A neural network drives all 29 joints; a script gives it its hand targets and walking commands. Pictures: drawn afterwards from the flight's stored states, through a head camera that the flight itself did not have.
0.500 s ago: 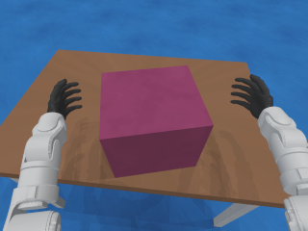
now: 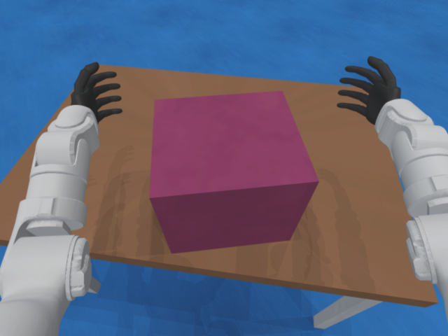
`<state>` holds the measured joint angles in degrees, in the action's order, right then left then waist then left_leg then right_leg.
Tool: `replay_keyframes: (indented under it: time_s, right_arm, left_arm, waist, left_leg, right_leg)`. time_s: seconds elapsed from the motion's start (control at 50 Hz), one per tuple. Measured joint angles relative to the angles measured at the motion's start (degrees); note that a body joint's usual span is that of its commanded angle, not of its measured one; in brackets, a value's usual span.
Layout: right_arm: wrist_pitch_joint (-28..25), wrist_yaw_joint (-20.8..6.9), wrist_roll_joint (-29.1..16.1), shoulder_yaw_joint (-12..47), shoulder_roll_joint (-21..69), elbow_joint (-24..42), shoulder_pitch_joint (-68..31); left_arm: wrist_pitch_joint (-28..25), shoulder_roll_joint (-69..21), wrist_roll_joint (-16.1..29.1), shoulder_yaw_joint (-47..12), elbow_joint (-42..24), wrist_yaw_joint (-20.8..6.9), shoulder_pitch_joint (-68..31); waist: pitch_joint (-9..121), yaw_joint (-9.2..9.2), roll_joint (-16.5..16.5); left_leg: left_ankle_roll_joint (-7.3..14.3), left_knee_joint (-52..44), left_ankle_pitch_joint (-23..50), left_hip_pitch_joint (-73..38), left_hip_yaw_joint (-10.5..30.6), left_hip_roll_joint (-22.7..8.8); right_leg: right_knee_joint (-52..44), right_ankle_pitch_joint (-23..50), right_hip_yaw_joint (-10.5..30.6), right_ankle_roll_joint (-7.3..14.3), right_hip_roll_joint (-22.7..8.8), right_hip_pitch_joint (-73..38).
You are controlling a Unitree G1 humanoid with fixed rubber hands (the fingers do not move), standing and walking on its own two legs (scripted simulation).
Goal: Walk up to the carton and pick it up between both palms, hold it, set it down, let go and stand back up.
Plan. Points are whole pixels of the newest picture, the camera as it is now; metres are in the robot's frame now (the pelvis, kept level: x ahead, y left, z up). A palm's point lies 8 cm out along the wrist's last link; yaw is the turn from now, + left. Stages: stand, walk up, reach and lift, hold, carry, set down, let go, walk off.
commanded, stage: reach and lift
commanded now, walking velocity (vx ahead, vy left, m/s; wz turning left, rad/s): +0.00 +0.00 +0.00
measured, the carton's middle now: (225, 173) +0.43 +0.06 -0.01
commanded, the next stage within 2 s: none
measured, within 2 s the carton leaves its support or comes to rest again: neither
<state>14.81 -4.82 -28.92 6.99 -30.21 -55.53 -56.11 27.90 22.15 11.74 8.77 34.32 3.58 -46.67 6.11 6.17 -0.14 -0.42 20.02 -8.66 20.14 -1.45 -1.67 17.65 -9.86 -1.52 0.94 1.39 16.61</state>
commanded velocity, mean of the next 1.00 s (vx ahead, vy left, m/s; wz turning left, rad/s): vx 0.00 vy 0.00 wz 0.00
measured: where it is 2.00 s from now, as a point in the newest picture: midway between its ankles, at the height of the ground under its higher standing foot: outside the picture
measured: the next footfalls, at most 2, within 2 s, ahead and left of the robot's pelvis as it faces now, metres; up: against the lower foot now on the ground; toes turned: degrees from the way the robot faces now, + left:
none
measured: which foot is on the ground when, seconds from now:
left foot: down 0.00-1.00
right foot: down 0.00-1.00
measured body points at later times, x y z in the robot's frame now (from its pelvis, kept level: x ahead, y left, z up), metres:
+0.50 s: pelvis -0.01 +0.00 -0.01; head +0.05 +0.01 +0.43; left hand +0.40 +0.28 +0.06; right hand +0.48 -0.17 +0.08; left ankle +0.00 +0.12 -0.75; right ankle -0.02 -0.11 -0.75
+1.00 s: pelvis -0.01 +0.00 -0.02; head +0.07 -0.01 +0.42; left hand +0.40 +0.25 +0.04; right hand +0.48 -0.15 +0.06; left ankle +0.00 +0.12 -0.75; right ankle -0.02 -0.11 -0.75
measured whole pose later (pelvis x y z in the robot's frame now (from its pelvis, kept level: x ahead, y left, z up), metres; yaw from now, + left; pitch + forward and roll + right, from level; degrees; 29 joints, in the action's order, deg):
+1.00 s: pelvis -0.01 +0.00 -0.02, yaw +0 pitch +23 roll -1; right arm -15.0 -3.7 -26.6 14.6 -20.1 -79.4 -57.4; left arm -16.5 13.4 13.4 1.9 70.2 2.4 -47.9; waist 14.8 8.0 -0.4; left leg -1.0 31.9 -11.7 42.7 -0.7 -2.5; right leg 30.1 -13.4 -2.2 1.2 1.9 39.4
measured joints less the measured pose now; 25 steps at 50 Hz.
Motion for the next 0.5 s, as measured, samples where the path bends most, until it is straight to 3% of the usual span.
replay_keyframes:
  time_s: [0.1, 0.3, 0.5]
  right_arm:
    - [-3.32, -0.62, 0.11, 1.42, 0.71, -6.77, -2.35]
    - [-15.55, -0.31, 2.65, 2.27, 4.54, -11.45, 2.48]
    - [-23.89, -0.95, 1.17, 5.84, 5.75, -23.53, -2.28]
  left_arm:
    - [-5.13, -0.41, -0.07, -1.70, 6.73, -0.80, -1.98]
    - [-21.55, -4.45, -0.01, -4.12, 15.47, -0.95, 3.43]
    - [-35.68, -4.56, 3.55, -9.47, 31.99, -0.64, -1.84]
  waist:
    - [0.89, 0.13, 0.23]
    - [1.83, 1.27, 0.41]
    - [6.41, 1.75, -0.47]
  left_leg:
    - [-0.03, 1.34, -0.41, 2.12, 0.37, -0.03]
    - [-0.04, 3.31, -0.60, 6.78, 0.49, -0.17]
    - [-0.26, 8.57, -1.58, 17.20, 0.90, -0.57]
  right_leg:
    - [0.83, -0.30, -0.35, 0.02, 0.03, 1.76]
    - [2.62, -0.40, -0.45, -0.07, 0.12, 6.32]
    - [8.07, -1.58, -0.83, 0.12, 0.39, 16.76]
